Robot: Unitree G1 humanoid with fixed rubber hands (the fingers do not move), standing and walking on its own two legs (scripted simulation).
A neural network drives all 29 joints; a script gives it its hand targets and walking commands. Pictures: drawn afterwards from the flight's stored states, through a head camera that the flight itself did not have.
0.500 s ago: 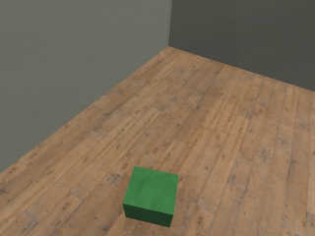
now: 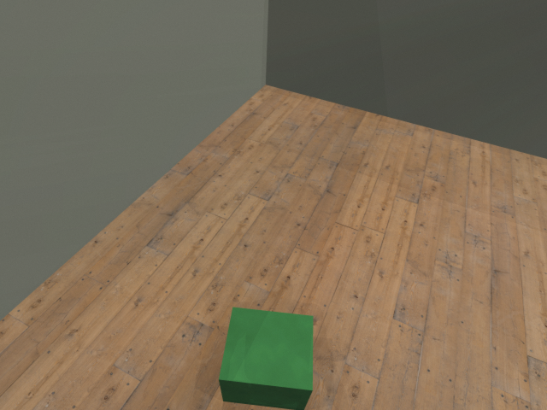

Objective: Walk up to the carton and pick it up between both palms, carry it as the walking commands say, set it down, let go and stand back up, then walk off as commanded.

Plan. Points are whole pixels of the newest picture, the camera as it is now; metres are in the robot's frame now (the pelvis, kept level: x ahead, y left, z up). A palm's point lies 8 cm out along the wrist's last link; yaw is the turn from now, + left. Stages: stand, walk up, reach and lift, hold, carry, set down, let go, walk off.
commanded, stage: walk up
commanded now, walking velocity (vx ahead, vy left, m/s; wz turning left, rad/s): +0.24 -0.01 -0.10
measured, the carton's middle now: (268, 358) +0.46 -0.02 -0.67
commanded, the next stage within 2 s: none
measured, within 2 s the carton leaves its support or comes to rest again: neither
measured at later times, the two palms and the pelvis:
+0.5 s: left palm out of the picture +0.16 +0.20 -0.15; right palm out of the picture +0.07 -0.24 -0.16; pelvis +0.08 -0.02 -0.01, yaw +0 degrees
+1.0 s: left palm out of the picture +0.09 +0.20 -0.14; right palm out of the picture +0.08 -0.27 -0.15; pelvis +0.06 -0.03 +0.00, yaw -2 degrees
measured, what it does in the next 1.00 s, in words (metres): steps on the spot: right foot, then left foot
